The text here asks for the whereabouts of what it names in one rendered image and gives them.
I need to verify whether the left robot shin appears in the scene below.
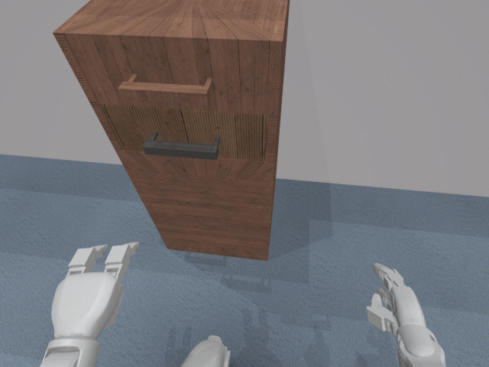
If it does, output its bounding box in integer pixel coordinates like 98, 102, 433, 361
207, 336, 222, 343

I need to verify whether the drawer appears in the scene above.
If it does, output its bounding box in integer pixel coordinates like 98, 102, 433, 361
101, 104, 269, 161

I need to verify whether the robot left hand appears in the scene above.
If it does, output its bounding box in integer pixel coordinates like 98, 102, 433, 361
51, 242, 139, 339

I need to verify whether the left robot thigh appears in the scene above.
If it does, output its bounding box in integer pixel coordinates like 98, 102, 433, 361
180, 340, 231, 367

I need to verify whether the left robot forearm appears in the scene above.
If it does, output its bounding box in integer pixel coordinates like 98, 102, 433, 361
39, 336, 100, 367

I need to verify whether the handle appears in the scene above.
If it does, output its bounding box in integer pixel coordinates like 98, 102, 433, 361
118, 82, 211, 105
143, 131, 221, 160

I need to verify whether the cabinet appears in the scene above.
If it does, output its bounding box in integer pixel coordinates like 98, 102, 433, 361
53, 0, 290, 261

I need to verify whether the robot right hand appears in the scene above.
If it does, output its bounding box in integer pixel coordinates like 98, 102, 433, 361
366, 263, 426, 336

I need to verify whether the right robot forearm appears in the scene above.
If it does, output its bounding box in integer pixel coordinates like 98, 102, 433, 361
397, 324, 446, 367

